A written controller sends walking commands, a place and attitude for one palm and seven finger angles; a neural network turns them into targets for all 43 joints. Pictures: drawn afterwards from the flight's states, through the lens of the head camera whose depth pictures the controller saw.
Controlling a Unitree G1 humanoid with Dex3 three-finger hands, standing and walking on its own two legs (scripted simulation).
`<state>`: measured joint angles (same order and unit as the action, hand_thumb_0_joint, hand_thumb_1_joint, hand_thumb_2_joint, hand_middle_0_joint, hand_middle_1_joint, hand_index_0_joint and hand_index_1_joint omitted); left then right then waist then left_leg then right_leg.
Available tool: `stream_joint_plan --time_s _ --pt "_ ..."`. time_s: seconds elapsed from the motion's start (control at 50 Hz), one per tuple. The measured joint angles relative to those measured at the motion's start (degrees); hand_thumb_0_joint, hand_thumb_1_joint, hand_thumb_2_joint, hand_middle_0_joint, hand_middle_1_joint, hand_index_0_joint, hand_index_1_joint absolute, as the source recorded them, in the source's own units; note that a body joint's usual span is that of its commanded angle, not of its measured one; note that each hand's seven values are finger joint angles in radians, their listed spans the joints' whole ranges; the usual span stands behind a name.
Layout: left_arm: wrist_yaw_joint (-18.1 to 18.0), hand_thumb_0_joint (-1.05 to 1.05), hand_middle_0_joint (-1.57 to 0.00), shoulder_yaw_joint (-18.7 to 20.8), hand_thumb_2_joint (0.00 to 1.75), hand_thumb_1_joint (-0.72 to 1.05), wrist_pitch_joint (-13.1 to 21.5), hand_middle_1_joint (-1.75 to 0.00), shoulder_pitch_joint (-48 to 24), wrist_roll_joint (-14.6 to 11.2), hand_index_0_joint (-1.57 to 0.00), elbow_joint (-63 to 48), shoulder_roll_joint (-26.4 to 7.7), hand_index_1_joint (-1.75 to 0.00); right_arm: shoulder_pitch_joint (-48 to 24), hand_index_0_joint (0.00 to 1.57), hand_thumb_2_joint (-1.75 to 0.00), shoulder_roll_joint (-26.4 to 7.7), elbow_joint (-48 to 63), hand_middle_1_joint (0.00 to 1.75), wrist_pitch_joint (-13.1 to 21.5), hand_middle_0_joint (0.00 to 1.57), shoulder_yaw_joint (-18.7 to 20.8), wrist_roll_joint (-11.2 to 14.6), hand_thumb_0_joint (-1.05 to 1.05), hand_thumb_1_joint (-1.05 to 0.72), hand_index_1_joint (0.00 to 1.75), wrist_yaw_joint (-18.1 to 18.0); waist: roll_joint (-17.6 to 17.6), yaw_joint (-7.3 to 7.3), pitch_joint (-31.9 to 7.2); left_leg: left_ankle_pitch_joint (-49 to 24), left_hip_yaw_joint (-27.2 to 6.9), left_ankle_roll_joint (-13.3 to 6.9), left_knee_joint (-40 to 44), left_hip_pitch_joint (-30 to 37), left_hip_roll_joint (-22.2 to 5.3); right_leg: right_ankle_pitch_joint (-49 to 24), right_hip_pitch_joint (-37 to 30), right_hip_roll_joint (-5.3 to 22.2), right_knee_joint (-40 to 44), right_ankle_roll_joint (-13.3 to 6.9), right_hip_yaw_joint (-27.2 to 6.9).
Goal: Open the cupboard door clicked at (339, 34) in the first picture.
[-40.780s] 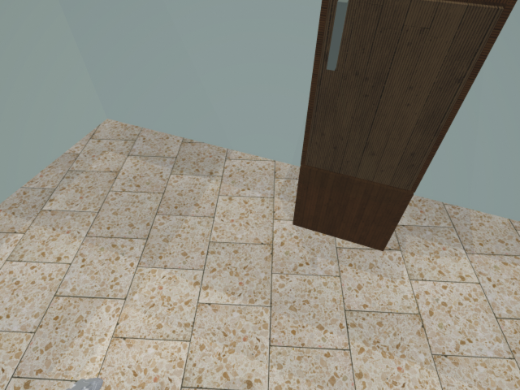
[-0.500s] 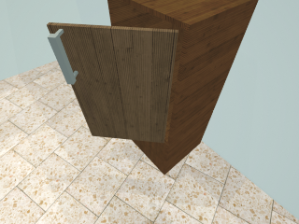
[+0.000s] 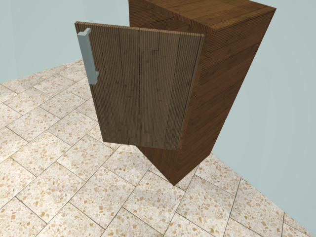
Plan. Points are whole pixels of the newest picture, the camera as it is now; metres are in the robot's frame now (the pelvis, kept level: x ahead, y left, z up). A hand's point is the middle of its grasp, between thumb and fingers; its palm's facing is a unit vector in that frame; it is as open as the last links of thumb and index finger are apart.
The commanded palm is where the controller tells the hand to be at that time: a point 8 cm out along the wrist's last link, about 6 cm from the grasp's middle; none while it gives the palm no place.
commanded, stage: shuffle to correct the standing spot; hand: left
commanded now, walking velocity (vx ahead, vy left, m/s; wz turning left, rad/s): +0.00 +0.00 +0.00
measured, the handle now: (90, 57) +0.60 +0.27 +0.16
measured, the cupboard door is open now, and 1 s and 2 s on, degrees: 43 43 43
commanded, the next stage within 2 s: come to a stop and stand still in 0.40 s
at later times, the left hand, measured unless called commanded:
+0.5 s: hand out of the picture -0.01 +0.21 -0.19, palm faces +0.02 -0.99 -0.16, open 7.4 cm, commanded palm none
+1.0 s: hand out of the picture +0.07 +0.22 -0.17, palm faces +0.00 -0.98 -0.22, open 7.2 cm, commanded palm none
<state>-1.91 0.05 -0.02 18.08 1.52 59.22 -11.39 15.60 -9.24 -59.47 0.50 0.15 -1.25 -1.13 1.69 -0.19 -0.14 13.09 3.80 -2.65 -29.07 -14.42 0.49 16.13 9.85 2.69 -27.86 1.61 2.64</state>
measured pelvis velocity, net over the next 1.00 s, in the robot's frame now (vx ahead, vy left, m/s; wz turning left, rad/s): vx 0.02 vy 0.05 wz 0.00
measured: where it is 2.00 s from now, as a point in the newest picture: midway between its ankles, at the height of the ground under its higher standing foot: outside the picture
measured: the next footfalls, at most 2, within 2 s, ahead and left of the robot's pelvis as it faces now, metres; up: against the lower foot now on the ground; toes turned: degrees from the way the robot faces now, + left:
right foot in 0.72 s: +0.10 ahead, -0.07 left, +0.00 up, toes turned -3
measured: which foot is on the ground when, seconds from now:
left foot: down 0.00-1.00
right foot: down 0.00-0.38, up 0.40-0.70, down 0.72-1.00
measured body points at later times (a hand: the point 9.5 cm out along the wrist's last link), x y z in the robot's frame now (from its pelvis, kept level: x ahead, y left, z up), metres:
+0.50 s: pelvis +0.02 +0.04 +0.00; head +0.02 +0.07 +0.45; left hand -0.01 +0.27 -0.17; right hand +0.01 -0.19 -0.15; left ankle +0.03 +0.09 -0.74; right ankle -0.02 -0.10 -0.69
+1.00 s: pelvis +0.02 +0.05 +0.00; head +0.02 +0.05 +0.45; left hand +0.07 +0.28 -0.16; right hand +0.02 -0.17 -0.16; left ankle +0.03 +0.09 -0.74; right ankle +0.06 -0.07 -0.74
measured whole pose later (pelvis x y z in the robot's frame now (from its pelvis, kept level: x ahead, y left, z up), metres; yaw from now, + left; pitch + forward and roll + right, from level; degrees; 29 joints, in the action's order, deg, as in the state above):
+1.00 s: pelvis +0.02 +0.05 +0.00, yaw +0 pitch -3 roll -1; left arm -3.5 -0.6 1.1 13.9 0.8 60.0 -9.3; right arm 17.9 -8.0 -61.0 1.5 -0.8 -0.9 -1.9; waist -0.1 1.7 2.2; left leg 14.9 6.5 -6.1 -28.0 -11.0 4.3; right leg 12.7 13.9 1.7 -29.3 -0.1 4.2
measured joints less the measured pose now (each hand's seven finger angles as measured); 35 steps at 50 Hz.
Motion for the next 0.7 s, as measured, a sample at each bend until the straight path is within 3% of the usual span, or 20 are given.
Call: stream_joint_plan --time_s 0.16,0.32,0.36,0.42,0.48,0.52,0.6,0.7 --pt "0.2 0.00 -0.19 -0.1 0.90 0.91 -0.2 -0.30 1.9 0.1 -0.20 1.1 0.3 -0.30 1.6 0.20 -0.90 0.2 -1.4 0.30 -0.4 0.20 -0.2 0.1 0.00 -0.92 0.30 0.4 -0.1 -0.08 0.4 -1.5 0.1 -0.6 1.4 -0.4 0.8 -1.0 0.6 0.7 0.7 0.2 0.0" --pt "0.2 0.00 -0.20 0.9 0.90 0.91 -0.5 -0.30 5.0 0.1 -0.20 1.3 1.9 -0.30 3.8 0.20 -0.90 -0.2 -1.3 0.30 -1.9 0.20 0.4 -0.3 0.00 -0.91 0.30 1.0 -0.7 -0.73 0.3 3.3 0.3 0.4 -4.9 -3.0 0.7 1.5 1.7 1.3 -2.7 0.9 0.3" --pt "0.2 0.00 -0.20 1.2 0.90 0.91 -0.8 -0.30 5.5 0.2 -0.20 1.4 2.0 -0.30 4.2 0.20 -0.90 -0.1 -1.1 0.30 -1.7 0.20 0.6 -0.2 0.00 -0.91 0.30 1.0 0.1 -0.79 0.6 2.6 1.0 -0.6 -5.3 -2.6 1.2 2.6 1.6 2.0 -4.0 1.2 0.0" --pt "0.2 0.00 -0.20 1.6 0.90 0.91 -1.8 -0.30 5.5 0.4 -0.20 1.7 2.0 -0.30 4.6 0.20 -0.90 0.1 -0.3 0.30 -0.9 0.20 0.6 -0.4 0.00 -0.91 0.30 0.9 1.0 -0.80 0.6 3.9 2.3 -3.2 -5.3 -2.1 2.1 8.4 3.9 2.6 -9.9 -1.3 -1.0" --pt "0.4 0.00 -0.20 1.6 0.90 0.91 -1.7 -0.30 4.1 0.6 -0.20 1.6 2.1 -0.30 4.5 0.20 -0.90 0.5 0.1 0.30 0.0 0.20 0.4 -0.3 0.00 -0.91 0.30 0.4 0.7 -0.35 1.0 2.9 3.4 -4.2 -2.3 -0.5 2.4 11.5 9.4 1.9 -22.4 -3.0 -0.3" --pt "0.5 0.00 -0.20 1.7 0.90 0.91 -1.3 -0.30 2.6 0.6 -0.20 1.2 2.3 -0.30 4.5 0.20 -0.90 0.9 0.1 0.30 0.3 0.20 0.1 -0.3 0.00 -0.91 0.30 0.3 0.2 0.05 1.2 1.8 3.6 -4.5 0.4 0.9 2.7 10.8 11.6 1.7 -25.4 -3.2 1.1" --pt "0.2 0.00 -0.19 1.5 0.90 0.91 -0.9 -0.30 -1.1 0.4 -0.20 -0.3 2.8 -0.30 4.4 0.20 -0.90 1.9 -0.5 0.30 0.8 0.20 -0.5 -0.3 0.00 -0.91 0.30 -0.3 -0.6 0.62 1.6 0.1 3.6 -4.9 4.3 3.0 3.4 8.5 12.1 0.9 -20.3 -2.6 2.7" --pt "-0.7 0.01 -0.19 1.5 0.90 0.94 -0.5 -0.30 -5.1 -0.1 -0.20 -1.2 2.0 -0.30 4.0 0.20 -0.90 3.8 -2.1 0.30 1.1 0.20 -0.8 0.0 0.00 -0.91 0.30 -1.0 -0.1 0.85 2.1 0.5 3.7 -4.8 4.3 3.8 5.0 1.3 7.4 0.4 -6.7 -1.8 1.3"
